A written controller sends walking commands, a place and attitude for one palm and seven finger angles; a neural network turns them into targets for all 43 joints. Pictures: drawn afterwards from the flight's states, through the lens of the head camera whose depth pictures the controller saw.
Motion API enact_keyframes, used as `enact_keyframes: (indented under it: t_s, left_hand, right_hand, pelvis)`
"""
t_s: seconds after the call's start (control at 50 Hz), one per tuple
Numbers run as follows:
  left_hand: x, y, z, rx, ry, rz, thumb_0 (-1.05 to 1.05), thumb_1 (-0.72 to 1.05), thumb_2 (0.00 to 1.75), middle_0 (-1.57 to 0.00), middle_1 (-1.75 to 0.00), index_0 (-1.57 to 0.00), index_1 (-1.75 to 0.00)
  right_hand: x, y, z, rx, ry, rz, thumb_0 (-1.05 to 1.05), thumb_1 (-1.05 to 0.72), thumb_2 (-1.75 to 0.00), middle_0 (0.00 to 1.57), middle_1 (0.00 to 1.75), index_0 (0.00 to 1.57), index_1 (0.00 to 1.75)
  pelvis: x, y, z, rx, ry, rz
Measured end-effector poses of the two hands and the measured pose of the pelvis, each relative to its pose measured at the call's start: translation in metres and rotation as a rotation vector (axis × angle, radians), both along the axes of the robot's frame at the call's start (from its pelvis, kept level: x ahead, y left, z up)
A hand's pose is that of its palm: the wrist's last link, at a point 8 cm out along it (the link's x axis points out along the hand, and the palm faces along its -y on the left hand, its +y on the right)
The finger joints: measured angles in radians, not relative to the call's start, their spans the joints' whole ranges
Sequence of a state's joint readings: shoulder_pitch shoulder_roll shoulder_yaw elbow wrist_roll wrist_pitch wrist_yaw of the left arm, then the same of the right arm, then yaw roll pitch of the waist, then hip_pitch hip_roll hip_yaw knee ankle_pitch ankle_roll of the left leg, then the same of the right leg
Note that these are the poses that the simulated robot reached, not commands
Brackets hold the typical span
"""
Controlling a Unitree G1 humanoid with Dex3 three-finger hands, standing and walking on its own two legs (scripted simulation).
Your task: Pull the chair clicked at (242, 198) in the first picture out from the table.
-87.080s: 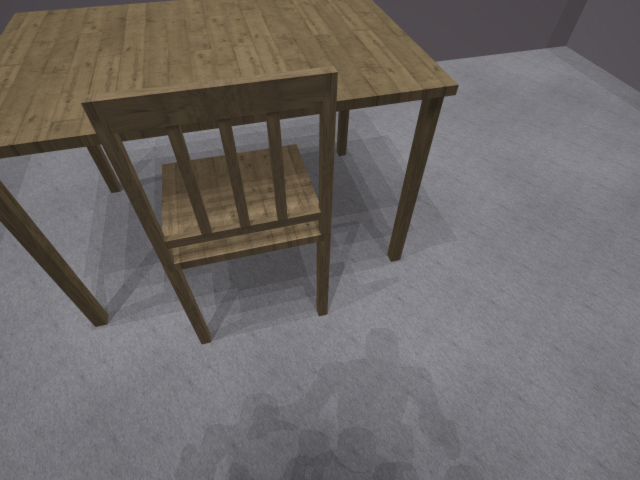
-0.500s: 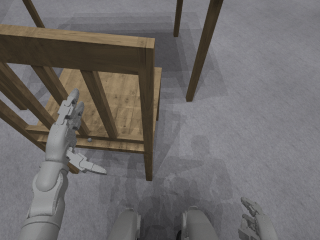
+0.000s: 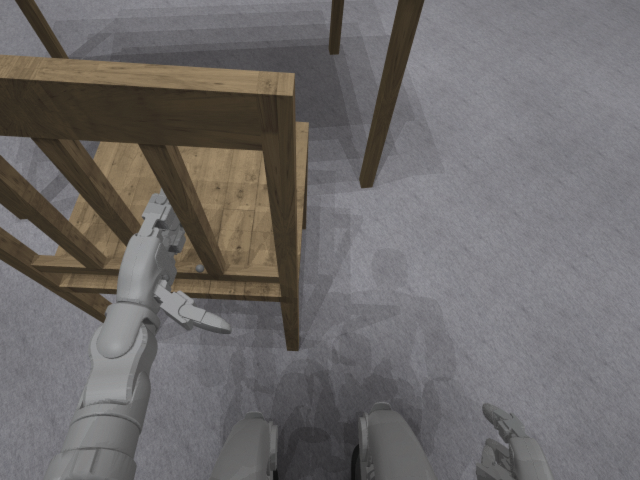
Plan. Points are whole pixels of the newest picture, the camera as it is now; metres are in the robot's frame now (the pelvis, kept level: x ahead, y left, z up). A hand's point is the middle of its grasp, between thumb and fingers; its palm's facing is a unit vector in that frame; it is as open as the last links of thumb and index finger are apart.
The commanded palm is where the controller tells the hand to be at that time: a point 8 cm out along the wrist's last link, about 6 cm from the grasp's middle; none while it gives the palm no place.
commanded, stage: push the fingers through the gap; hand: left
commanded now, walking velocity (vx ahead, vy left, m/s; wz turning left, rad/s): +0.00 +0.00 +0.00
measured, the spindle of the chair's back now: (117, 216) +0.43 +0.25 +0.02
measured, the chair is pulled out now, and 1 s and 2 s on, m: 0.33 0.33 0.33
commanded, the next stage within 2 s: hook a spindle and tug to test in 0.70 s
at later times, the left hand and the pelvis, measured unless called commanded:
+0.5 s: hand (189, 226) +0.41 +0.16 +0.03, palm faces -0.05 -1.00 -0.07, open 16.9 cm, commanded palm +0.38 +0.20 +0.02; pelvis -0.01 +0.00 -0.01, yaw +0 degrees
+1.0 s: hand (203, 249) +0.39 +0.15 +0.01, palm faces -0.09 -1.00 -0.03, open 16.5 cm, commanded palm +0.38 +0.20 +0.02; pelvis +0.00 +0.00 +0.00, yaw +0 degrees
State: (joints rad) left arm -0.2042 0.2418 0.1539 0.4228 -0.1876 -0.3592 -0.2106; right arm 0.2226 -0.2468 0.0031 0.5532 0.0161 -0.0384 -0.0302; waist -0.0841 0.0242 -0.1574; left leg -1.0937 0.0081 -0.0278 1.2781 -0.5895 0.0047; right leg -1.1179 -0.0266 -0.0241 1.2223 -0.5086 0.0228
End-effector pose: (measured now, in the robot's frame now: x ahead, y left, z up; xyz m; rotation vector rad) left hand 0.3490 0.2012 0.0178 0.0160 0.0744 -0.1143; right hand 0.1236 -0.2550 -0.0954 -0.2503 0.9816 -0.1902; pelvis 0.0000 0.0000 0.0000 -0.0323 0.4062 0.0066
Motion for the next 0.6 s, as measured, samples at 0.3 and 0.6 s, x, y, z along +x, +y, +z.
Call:
enact_keyframes:
  t_s: [0.3, 0.6]
  left_hand:
    - [0.017, 0.004, -0.007, 0.008, 0.011, -0.008, -0.02, -0.50, 0.30, -0.06, -0.08, -0.06, -0.08]
    - [0.044, 0.007, -0.005, 0.035, 0.007, 0.017, -0.01, -0.50, 0.30, -0.05, -0.08, -0.06, -0.08]
  right_hand:
    - [-0.015, 0.000, -0.006, -0.001, 0.057, -0.002, 0.01, -0.91, -0.90, 0.21, 0.30, 0.20, 0.30]
    - [-0.037, -0.001, -0.015, 0.015, 0.136, -0.025, 0.01, -0.91, -0.89, 0.21, 0.29, 0.20, 0.30]
  pelvis:
    - [-0.005, 0.003, -0.003, -0.006, 0.004, 0.006]
    - [-0.007, 0.001, -0.006, -0.003, 0.024, 0.002]
